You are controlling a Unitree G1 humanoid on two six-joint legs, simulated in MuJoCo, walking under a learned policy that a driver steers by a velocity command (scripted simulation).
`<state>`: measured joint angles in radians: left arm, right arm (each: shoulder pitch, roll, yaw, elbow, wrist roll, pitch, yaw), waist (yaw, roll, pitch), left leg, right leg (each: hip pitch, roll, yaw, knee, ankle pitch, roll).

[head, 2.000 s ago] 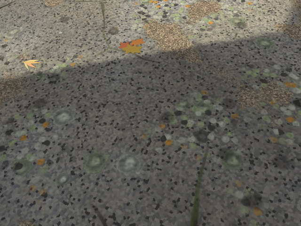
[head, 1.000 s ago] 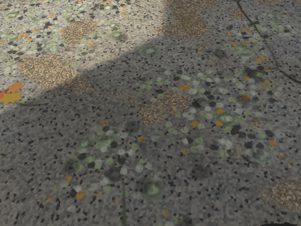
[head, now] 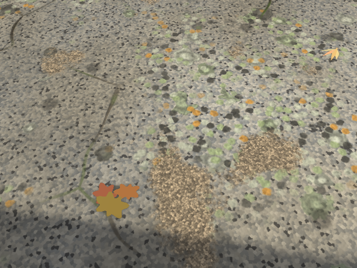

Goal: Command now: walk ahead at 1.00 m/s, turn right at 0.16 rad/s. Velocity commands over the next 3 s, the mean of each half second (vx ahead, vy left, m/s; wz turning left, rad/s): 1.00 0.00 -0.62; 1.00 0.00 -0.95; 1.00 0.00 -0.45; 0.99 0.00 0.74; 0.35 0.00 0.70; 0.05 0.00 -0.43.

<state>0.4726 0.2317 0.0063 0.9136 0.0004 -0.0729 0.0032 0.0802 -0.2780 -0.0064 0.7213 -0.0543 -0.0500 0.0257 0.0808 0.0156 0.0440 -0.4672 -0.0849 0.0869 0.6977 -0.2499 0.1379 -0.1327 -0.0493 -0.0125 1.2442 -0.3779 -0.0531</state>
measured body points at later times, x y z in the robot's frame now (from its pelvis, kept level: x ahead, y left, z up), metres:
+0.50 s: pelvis +0.46 -0.09 +0.00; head +0.48 -0.08 +0.45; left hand +0.59 +0.18 -0.13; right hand +0.54 -0.37 -0.08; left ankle +0.41 +0.09 -0.58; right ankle +0.50 -0.11 -0.71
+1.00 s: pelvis +0.88 -0.23 +0.03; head +0.90 -0.24 +0.48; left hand +1.22 -0.17 -0.06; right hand +0.68 -0.46 -0.08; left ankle +0.95 -0.11 -0.71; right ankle +0.81 -0.29 -0.61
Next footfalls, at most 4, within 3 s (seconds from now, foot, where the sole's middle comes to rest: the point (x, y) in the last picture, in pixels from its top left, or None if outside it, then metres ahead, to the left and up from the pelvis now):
0.36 right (234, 248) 0.54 -0.12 -0.75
0.80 left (236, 149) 0.98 -0.14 -0.75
1.26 right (335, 139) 1.08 -0.59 -0.75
1.70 left None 1.40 -0.90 -0.75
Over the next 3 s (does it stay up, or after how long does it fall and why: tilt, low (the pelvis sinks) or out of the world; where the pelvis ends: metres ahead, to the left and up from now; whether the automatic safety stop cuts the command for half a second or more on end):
stays up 1.60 -1.19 0.02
